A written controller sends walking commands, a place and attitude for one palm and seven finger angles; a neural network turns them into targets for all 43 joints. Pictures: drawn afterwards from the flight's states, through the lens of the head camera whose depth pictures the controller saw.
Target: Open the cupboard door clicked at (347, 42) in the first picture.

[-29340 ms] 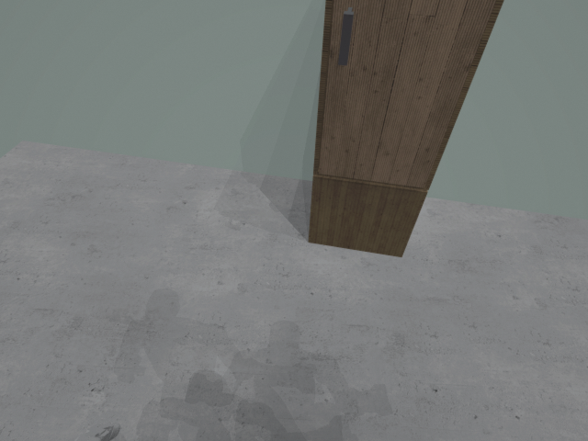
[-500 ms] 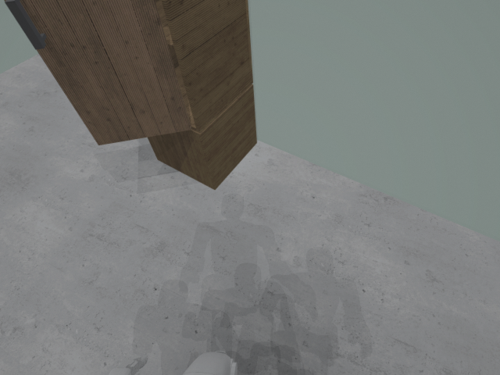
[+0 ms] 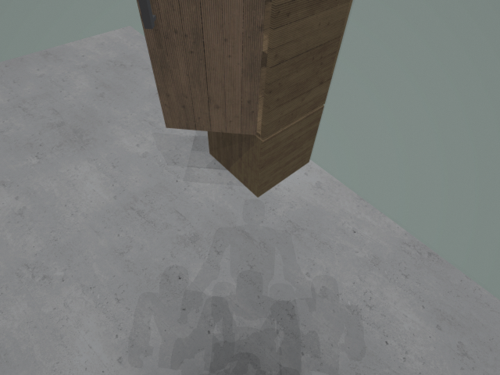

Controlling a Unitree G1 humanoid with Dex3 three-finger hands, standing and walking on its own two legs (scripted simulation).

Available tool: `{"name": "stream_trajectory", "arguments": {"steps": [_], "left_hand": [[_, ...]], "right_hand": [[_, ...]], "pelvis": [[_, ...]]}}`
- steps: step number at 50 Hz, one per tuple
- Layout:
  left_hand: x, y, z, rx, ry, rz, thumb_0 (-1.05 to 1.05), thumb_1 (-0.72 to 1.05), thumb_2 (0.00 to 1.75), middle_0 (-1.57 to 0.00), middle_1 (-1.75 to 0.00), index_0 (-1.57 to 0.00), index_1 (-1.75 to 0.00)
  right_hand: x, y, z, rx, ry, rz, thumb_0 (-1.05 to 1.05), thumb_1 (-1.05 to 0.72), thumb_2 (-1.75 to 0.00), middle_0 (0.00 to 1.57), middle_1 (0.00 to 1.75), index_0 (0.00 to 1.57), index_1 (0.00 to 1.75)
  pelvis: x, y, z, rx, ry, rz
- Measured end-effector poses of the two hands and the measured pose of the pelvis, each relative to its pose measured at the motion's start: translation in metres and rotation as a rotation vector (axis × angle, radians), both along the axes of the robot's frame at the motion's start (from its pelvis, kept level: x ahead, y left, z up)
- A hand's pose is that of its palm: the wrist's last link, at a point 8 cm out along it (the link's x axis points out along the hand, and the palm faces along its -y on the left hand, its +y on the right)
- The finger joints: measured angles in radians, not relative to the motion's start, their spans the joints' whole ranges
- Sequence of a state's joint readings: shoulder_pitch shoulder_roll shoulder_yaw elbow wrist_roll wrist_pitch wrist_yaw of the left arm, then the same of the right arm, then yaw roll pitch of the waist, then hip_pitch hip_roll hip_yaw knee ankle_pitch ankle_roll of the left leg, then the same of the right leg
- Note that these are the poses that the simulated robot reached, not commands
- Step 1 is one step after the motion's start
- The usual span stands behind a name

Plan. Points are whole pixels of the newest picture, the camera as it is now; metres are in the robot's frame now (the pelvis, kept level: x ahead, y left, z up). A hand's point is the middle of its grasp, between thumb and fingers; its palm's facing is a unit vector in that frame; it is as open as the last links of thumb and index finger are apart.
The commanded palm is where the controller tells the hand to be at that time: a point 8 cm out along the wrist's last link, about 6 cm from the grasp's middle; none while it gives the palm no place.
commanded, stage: take the last steps up to it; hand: left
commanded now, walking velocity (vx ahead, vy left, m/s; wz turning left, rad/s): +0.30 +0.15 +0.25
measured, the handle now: (147, 1) +0.98 +0.39 +0.13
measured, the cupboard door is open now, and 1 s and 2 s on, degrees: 44 44 44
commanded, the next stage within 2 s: come to a stop and stand still in 1.06 s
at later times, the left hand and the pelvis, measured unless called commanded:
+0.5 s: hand out of the picture +0.06 +0.17 -0.16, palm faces +0.22 -0.96 -0.18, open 7.3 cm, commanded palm none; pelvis +0.13 +0.02 +0.00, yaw +9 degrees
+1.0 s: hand (115, 241) +0.39 +0.34 -0.16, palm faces +0.14 -0.97 -0.19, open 7.4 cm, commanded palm none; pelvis +0.30 +0.15 +0.00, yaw +6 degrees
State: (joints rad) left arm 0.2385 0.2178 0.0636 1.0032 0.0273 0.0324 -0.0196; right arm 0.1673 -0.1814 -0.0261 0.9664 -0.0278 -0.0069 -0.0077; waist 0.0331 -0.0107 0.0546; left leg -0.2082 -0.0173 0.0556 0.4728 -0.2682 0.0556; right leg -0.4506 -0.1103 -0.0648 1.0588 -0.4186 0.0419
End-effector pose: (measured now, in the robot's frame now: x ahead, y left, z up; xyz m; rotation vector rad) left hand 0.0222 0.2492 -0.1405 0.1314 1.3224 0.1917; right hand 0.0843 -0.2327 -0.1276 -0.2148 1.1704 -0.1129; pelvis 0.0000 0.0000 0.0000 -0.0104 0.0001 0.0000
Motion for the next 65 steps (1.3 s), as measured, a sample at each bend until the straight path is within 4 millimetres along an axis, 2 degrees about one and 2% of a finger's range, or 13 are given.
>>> {"name": "stream_trajectory", "arguments": {"steps": [9,13,18,23,28,32,36,43,47,52,59,62,65], "left_hand": [[0.071,-0.02,0.01,0.033,-0.141,-0.034,0.01,0.91,0.9,-0.2,-0.3,-0.2,-0.3],[0.074,-0.029,0.012,0.043,-0.152,0.021,0.0,0.91,0.9,-0.2,-0.3,-0.2,-0.3],[0.052,-0.033,0.016,0.021,-0.034,0.083,0.0,0.92,0.9,-0.2,-0.3,-0.2,-0.3],[0.031,-0.032,0.013,-0.027,0.087,0.154,0.0,0.92,0.9,-0.2,-0.3,-0.2,-0.3],[0.017,-0.016,0.001,-0.074,0.199,0.239,0.01,0.91,0.9,-0.2,-0.3,-0.2,-0.3],[0.023,0.014,-0.021,-0.114,0.29,0.264,0.01,0.91,0.9,-0.2,-0.3,-0.2,-0.3],[0.073,0.058,-0.026,-0.093,0.265,0.227,0.01,0.91,0.9,-0.2,-0.3,-0.2,-0.3],[0.225,0.122,-0.005,-0.018,-0.014,0.117,0.01,0.91,0.9,-0.2,-0.3,-0.19,-0.3],[0.302,0.139,0.009,0.001,-0.141,0.073,0.01,0.91,0.9,-0.2,-0.3,-0.19,-0.3],[0.376,0.141,0.015,0.0,-0.209,0.012,0.0,0.91,0.9,-0.2,-0.3,-0.19,-0.3],[0.45,0.119,0.001,-0.019,-0.209,-0.072,0.0,0.91,0.9,-0.2,-0.3,-0.2,-0.3],[0.455,0.111,-0.003,-0.028,-0.193,-0.057,0.0,0.91,0.9,-0.2,-0.3,-0.2,-0.3],[0.45,0.117,-0.001,-0.006,-0.159,0.001,-0.02,0.93,0.9,-0.2,-0.3,-0.2,-0.3]], "right_hand": [[-0.035,-0.02,-0.03,0.043,0.177,-0.058,0.0,-0.92,-0.9,0.21,0.3,0.2,0.3],[-0.025,-0.027,-0.036,0.046,0.254,-0.028,0.0,-0.92,-0.9,0.2,0.3,0.2,0.3],[0.025,-0.021,-0.019,0.048,0.226,-0.007,0.0,-0.91,-0.9,0.2,0.3,0.2,0.3],[0.091,0.003,-0.012,0.044,0.179,0.056,0.0,-0.91,-0.9,0.2,0.3,0.19,0.3],[0.173,0.051,-0.015,0.041,0.119,0.156,0.0,-0.91,-0.9,0.2,0.3,0.19,0.3],[0.239,0.1,-0.024,0.025,0.007,0.204,0.0,-0.91,-0.9,0.2,0.3,0.19,0.3],[0.261,0.133,-0.018,0.023,-0.043,0.178,0.0,-0.91,-0.9,0.2,0.3,0.2,0.3],[0.258,0.144,-0.003,-0.002,-0.014,0.069,-0.03,-0.95,-0.9,0.21,0.3,0.2,0.3],[0.241,0.149,-0.007,0.003,0.086,0.028,-0.02,-0.94,-0.9,0.2,0.3,0.2,0.3],[0.219,0.161,-0.014,0.032,0.231,-0.026,-0.01,-0.92,-0.9,0.2,0.3,0.2,0.3],[0.212,0.174,-0.027,0.085,0.395,-0.112,0.0,-0.91,-0.9,0.2,0.3,0.2,0.3],[0.23,0.173,-0.029,0.088,0.422,-0.127,0.0,-0.91,-0.9,0.2,0.3,0.2,0.3],[0.267,0.172,-0.026,0.071,0.392,-0.116,0.0,-0.91,-0.9,0.2,0.3,0.2,0.3]], "pelvis": [[0.035,-0.015,-0.01,0.039,0.005,0.033],[0.053,-0.018,-0.009,0.027,-0.01,0.076],[0.084,-0.012,0.004,0.037,0.003,0.099],[0.116,0.008,0.007,0.04,0.014,0.135],[0.154,0.043,-0.003,0.026,0.018,0.166],[0.187,0.082,-0.024,0.009,0.018,0.167],[0.208,0.106,-0.021,0.016,0.003,0.146],[0.25,0.136,-0.001,0.033,0.003,0.107],[0.278,0.147,0.002,0.038,0.004,0.102],[0.316,0.153,0.001,0.04,0.006,0.091],[0.377,0.146,-0.012,0.027,0.005,0.063],[0.393,0.144,-0.013,0.011,-0.007,0.067],[0.403,0.147,-0.007,0.006,-0.009,0.068]]}}
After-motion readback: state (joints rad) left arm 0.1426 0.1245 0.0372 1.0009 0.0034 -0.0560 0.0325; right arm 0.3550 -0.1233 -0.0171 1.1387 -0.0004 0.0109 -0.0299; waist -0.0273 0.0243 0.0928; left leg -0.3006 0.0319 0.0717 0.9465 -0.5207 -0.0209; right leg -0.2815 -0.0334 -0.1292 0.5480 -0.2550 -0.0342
